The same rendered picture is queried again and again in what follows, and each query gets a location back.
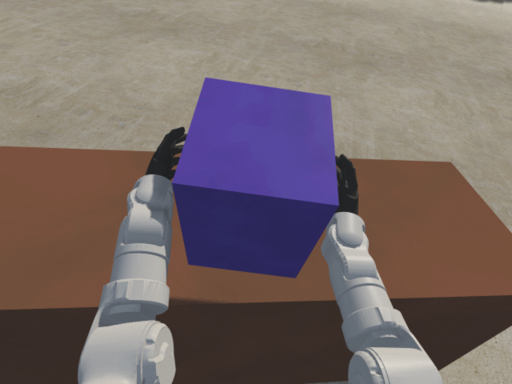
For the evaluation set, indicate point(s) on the robot left hand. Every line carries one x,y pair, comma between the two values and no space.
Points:
162,161

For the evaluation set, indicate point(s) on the robot right upper arm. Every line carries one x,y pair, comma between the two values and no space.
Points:
382,365

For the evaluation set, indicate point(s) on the robot right hand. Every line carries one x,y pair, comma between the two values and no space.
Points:
347,185

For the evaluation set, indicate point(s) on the carton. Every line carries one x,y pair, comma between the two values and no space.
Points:
256,183

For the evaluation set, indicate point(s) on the robot right forearm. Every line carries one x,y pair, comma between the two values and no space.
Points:
369,319

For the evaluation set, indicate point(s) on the robot left upper arm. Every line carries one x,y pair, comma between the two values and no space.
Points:
129,353

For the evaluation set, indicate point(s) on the pedestal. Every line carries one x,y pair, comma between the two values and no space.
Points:
443,255

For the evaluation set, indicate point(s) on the robot left forearm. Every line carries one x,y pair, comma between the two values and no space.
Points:
137,290

